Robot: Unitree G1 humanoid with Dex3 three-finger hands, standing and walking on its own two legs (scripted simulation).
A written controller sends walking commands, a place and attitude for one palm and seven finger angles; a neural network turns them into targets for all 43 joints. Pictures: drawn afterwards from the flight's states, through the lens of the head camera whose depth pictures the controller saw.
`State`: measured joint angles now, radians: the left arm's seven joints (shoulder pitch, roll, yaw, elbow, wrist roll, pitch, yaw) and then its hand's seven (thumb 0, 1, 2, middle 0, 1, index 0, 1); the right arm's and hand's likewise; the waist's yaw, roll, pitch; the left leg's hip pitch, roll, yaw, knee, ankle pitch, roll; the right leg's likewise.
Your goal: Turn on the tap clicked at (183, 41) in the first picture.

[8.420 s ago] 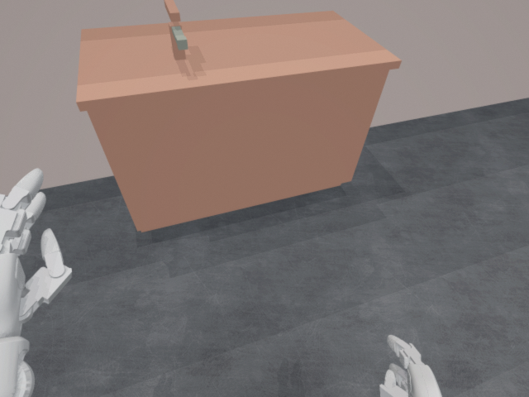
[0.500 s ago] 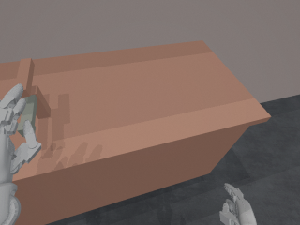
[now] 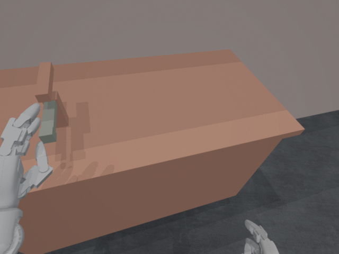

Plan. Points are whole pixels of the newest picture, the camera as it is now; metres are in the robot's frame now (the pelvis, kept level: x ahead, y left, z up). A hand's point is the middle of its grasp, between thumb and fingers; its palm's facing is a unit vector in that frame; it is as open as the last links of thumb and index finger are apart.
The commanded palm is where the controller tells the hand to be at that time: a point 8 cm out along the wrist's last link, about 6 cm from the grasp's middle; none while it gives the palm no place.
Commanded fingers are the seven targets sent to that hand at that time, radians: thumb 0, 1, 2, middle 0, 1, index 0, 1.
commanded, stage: come to a stop and stand still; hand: left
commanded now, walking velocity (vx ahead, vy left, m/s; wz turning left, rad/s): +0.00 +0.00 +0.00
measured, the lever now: (48, 135) +0.33 +0.32 +0.08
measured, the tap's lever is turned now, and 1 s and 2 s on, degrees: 0 0 0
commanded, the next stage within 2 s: look again from close up in 1.26 s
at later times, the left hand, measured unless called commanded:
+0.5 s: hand (49, 137) +0.26 +0.25 +0.17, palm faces +0.40 -0.85 -0.34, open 7.4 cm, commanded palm +0.20 +0.29 +0.18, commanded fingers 0.00 0.90 0.90 -0.20 -0.30 -0.20 -0.30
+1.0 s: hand (54, 143) +0.26 +0.24 +0.17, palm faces +0.41 -0.85 -0.34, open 7.4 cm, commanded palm +0.20 +0.28 +0.18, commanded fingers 0.00 0.90 0.90 -0.20 -0.30 -0.20 -0.30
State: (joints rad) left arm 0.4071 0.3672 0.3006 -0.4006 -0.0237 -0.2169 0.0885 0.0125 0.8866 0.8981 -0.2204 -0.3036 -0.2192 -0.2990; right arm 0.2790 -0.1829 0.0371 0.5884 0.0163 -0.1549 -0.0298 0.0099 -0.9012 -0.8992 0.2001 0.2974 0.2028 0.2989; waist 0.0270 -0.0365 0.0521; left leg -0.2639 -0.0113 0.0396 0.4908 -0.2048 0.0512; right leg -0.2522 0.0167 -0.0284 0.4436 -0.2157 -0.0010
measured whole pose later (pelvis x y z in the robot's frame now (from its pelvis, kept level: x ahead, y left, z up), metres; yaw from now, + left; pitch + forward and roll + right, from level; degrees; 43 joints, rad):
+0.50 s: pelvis +0.04 +0.01 +0.00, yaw +1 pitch +0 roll -2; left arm 0.37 0.36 0.35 -0.49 -0.03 -0.23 0.11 0.01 0.89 0.90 -0.21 -0.30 -0.21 -0.30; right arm 0.20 -0.18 0.04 0.58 0.00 -0.16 -0.01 0.01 -0.90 -0.90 0.20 0.30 0.20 0.30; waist 0.03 -0.04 0.07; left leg -0.22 -0.03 0.03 0.47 -0.25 0.05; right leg -0.19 0.01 -0.03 0.40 -0.20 0.01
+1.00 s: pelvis +0.05 -0.01 +0.00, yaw +1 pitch -1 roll -1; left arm 0.43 0.35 0.33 -0.47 -0.06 -0.19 0.12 0.01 0.89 0.90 -0.21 -0.30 -0.21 -0.30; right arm 0.20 -0.20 0.03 0.57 0.01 -0.09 -0.03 0.01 -0.90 -0.90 0.20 0.30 0.20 0.30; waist 0.02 -0.01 0.02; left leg -0.19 -0.01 0.01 0.44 -0.24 0.04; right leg -0.16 0.02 -0.04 0.36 -0.19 -0.01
